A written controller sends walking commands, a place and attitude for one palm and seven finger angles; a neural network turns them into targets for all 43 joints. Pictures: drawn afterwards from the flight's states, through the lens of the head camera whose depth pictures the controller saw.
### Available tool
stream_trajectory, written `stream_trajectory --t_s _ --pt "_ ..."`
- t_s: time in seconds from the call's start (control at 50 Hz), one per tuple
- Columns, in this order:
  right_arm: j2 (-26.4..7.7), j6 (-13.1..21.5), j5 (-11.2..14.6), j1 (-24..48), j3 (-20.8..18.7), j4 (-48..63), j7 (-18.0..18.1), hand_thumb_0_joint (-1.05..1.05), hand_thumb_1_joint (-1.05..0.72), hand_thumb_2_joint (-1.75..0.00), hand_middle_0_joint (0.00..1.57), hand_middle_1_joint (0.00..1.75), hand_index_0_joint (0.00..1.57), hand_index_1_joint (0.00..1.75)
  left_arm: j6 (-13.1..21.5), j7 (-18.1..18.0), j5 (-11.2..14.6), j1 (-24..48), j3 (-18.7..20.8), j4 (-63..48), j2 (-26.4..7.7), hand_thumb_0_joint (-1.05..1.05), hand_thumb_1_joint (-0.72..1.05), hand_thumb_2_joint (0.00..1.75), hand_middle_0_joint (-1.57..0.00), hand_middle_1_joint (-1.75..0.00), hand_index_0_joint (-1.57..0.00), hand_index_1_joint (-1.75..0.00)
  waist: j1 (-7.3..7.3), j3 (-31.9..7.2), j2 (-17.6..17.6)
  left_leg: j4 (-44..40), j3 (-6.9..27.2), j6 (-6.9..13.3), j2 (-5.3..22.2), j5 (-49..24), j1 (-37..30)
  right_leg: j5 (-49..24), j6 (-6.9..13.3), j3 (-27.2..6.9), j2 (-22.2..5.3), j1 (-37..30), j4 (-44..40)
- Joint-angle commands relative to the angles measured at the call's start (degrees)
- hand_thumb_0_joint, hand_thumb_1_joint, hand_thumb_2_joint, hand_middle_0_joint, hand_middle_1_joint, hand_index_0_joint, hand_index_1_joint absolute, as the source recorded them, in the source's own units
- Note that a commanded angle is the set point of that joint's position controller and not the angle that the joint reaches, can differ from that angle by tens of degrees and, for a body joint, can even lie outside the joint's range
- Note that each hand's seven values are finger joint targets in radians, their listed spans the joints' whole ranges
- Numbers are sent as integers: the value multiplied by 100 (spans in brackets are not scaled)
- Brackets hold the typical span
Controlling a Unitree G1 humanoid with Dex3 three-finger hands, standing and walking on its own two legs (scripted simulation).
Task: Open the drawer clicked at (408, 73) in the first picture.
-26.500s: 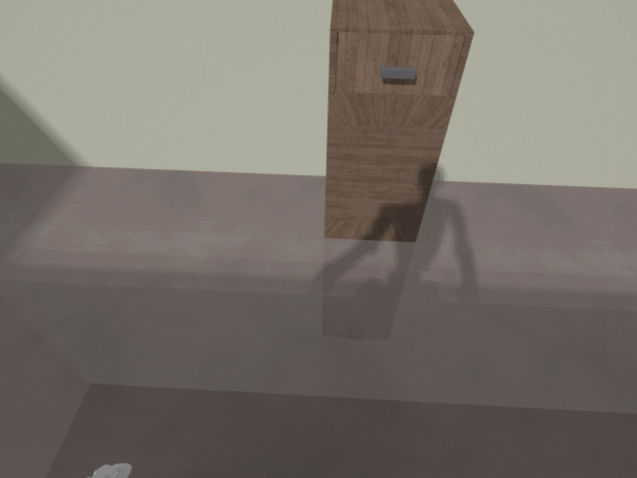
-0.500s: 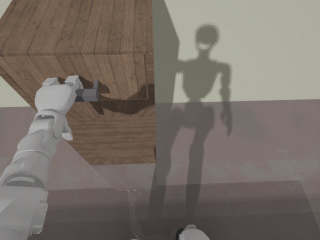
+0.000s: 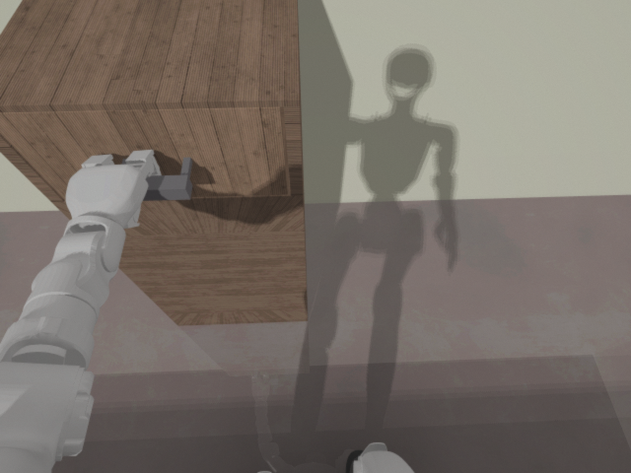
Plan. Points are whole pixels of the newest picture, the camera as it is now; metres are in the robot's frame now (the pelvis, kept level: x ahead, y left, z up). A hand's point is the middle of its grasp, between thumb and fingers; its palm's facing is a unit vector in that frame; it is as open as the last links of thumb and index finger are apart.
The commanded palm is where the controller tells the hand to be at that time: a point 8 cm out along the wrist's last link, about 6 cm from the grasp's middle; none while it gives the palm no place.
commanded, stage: close the thumb around the handle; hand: left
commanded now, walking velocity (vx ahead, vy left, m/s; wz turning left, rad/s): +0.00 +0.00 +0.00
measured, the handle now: (154, 176) +0.50 +0.23 +0.04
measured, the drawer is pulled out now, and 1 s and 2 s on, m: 0.00 0.05 0.24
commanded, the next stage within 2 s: pull the drawer open in 0.06 s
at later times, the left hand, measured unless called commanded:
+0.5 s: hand (128, 222) +0.44 +0.26 +0.01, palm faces -0.06 -0.07 -1.00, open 5.9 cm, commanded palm +0.39 +0.26 +0.06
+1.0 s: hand (120, 248) +0.40 +0.26 +0.01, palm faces -0.04 -0.02 -1.00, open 5.8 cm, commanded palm +0.38 +0.26 +0.06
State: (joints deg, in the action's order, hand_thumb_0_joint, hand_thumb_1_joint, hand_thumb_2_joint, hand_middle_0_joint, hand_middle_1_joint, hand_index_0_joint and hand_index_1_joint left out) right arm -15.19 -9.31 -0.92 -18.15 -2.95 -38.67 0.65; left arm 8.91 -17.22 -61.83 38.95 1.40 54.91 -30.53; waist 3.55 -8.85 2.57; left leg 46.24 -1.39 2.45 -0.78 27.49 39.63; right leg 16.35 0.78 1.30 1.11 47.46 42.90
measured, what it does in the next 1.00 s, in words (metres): stands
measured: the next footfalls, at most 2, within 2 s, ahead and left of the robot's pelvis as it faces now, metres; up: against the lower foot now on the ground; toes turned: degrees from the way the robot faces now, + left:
none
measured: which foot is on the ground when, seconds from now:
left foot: down 0.00-1.00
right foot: down 0.00-1.00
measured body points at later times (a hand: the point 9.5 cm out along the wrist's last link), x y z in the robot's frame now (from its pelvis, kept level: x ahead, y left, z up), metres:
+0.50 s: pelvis +0.01 +0.01 +0.00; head +0.10 +0.00 +0.44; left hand +0.44 +0.26 +0.07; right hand +0.05 -0.27 -0.13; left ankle -0.07 +0.09 -0.70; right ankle +0.03 -0.12 -0.70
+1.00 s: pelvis +0.01 +0.00 +0.01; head +0.09 +0.00 +0.45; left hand +0.39 +0.26 +0.07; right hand +0.15 -0.25 -0.12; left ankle -0.07 +0.09 -0.70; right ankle +0.03 -0.12 -0.70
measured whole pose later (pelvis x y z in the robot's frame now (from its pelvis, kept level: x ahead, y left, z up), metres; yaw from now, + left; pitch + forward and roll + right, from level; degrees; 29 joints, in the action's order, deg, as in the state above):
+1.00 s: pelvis +0.01 +0.00 +0.01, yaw +2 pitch +17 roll -2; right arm -14.5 -9.1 -1.1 -11.8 -2.9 -36.7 0.5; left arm 4.5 -19.1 -62.2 25.7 -3.0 39.9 -24.4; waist -0.6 -8.2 3.2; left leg 43.7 0.2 2.4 -1.5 27.6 33.0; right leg 17.6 0.5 2.5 0.3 40.6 41.2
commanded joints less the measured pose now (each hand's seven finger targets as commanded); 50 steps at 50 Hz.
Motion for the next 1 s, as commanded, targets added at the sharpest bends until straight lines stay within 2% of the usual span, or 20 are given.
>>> stream_trajectory --t_s 0.0,0.14,0.18,0.24,0.3,0.32,0.38,0.46,0.54,0.6,0.68,0.72,0.74,0.76,0.78,0.82,0.86,0.88,0.96,0.98 --pt "-916 59 15 -664 -297 342 92 0 -90 -90 20 30 20 30 17 -154 -32 1794 260 -710 -1357 0 90 90 -40 -135 -40 -135 83 -2015 -58 -475 119 -32 -61 -2815 -334 -1866 173 -106 87 -2163 -132" --pt "-938 75 2 -713 -303 298 101 0 -90 -90 20 30 20 30 -76 -239 -123 1985 340 -722 -1534 0 90 90 -40 -135 -40 -135 92 -2237 30 -398 124 -46 -60 -2919 -411 -1872 176 -99 93 -2085 -77" --pt "-934 62 0 -676 -299 346 82 0 -90 -90 20 30 20 30 -82 -209 -37 1699 409 -747 -1509 0 90 90 -40 -135 -40 -135 -13 -2350 -2 -419 109 -46 -65 -3037 -416 -1997 184 -106 92 -2260 -70" --pt "-896 61 36 -590 -292 416 73 0 -90 -90 20 30 20 30 -88 -145 20 1401 229 -768 -1248 0 90 90 -40 -135 -40 -135 -41 -2145 51 -485 83 -54 -53 -2929 -435 -1879 178 -93 95 -2226 -139" --pt "-915 40 39 -542 -279 456 86 0 -90 -90 20 30 20 30 -48 -108 35 1059 519 -836 -1538 0 90 90 -40 -135 -40 -135 -195 -2240 -132 -537 60 -21 -54 -2917 -295 -1993 180 -131 84 -2519 -103" --pt "-880 46 47 -489 -287 526 81 0 -90 -90 20 30 20 30 -37 -94 55 915 364 -942 -1308 0 90 90 -40 -135 -40 -135 -183 -2229 -90 -562 46 -21 -50 -2938 -370 -2028 179 -137 96 -2521 -147" --pt "-871 32 59 -408 -297 570 55 0 -90 -90 20 30 20 30 -2 -74 91 492 395 -1124 -1194 0 90 90 -40 -135 -40 -135 -268 -2164 -106 -617 60 -38 -10 -3252 -434 -2144 199 -126 90 -2582 -160" --pt "-840 35 52 -300 -322 672 26 0 -90 -90 20 30 20 30 1 -113 112 -124 592 -1671 -1269 0 90 90 -40 -135 -40 -135 -424 -2272 -104 -672 43 -37 32 -3615 -530 -2412 198 -177 78 -2821 -159" --pt "-815 43 61 -176 -349 740 -37 0 -90 -90 20 30 20 30 -101 -215 110 -626 450 -2185 -911 0 90 90 -40 -135 -40 -135 -395 -2052 -38 -686 144 -121 118 -4129 -885 -2372 197 -83 91 -2576 -195" --pt "-814 55 39 -133 -370 755 -60 0 -90 -90 20 30 20 30 -235 -310 110 -753 441 -2646 -832 0 90 90 -40 -135 -40 -135 -370 -2166 95 -649 202 -185 170 -4559 -1211 -2461 186 -58 79 -2535 -185" --pt "-812 87 36 51 -346 818 -56 0 -90 -90 20 30 20 30 -419 -358 186 -1108 563 -3095 -876 0 90 90 -40 -135 -40 -135 -408 -2132 -67 -707 218 -178 161 -4589 -1229 -2662 184 -81 58 -2802 -210" --pt "-748 135 44 140 -336 869 -74 0 -90 -90 20 30 20 30 -506 -360 206 -1505 388 -3285 -587 0 90 90 -40 -135 -40 -135 -432 -1985 114 -714 243 -233 179 -4752 -1445 -2592 176 -13 55 -2695 -225" --pt "-835 112 56 122 -316 725 -26 0 -90 -90 20 30 20 30 -534 -387 142 -506 256 -3125 -649 0 90 90 -40 -135 -40 -135 -140 -1683 55 -672 269 -248 179 -4451 -1461 -2393 155 30 80 -2336 -276" --pt "-868 106 23 -7 -315 584 18 0 -90 -90 20 30 20 30 -527 -434 34 453 253 -2880 -819 0 90 90 -40 -135 -40 -135 25 -1509 16 -647 284 -246 165 -4113 -1381 -2140 146 73 81 -2076 -266" --pt "-838 119 7 -24 -306 601 39 0 -90 -90 20 30 20 30 -528 -438 21 475 171 -2788 -710 0 90 90 -40 -135 -40 -135 8 -1384 34 -670 275 -230 140 -3962 -1318 -1966 165 102 87 -1997 -281" --pt "-815 115 -11 -21 -303 582 37 0 -90 -90 20 30 20 30 -579 -459 -69 177 296 -2547 -809 0 90 90 -40 -135 -40 -135 -163 -1677 65 -638 237 -245 87 -4071 -1410 -2051 191 93 85 -2172 -224" --pt "-773 106 -19 -17 -298 580 46 0 -90 -90 20 30 20 30 -604 -424 -87 364 78 -2497 -612 0 90 90 -40 -135 -40 -135 -158 -1848 255 -609 254 -297 65 -4228 -1515 -2149 204 95 72 -2186 -202" --pt "-787 99 -21 -16 -307 555 52 0 -90 -90 20 30 20 30 -577 -395 -87 559 145 -2593 -732 0 90 90 -40 -135 -40 -135 -178 -2014 429 -577 275 -327 86 -4494 -1673 -2221 217 70 64 -2170 -177" --pt "-747 75 -15 10 -281 561 72 0 -90 -90 20 30 20 30 -552 -272 9 614 -34 -2157 -525 0 90 90 -40 -135 -40 -135 -125 -1850 -26 -582 198 -231 3 -4004 -1344 -2271 188 57 61 -2381 -242" --pt "-772 73 -15 -6 -282 563 90 0 -90 -90 20 30 20 30 -494 -237 46 675 114 -2116 -688 0 90 90 -40 -135 -40 -135 -128 -1887 -179 -615 208 -198 -3 -3830 -1223 -2251 188 35 52 -2499 -244"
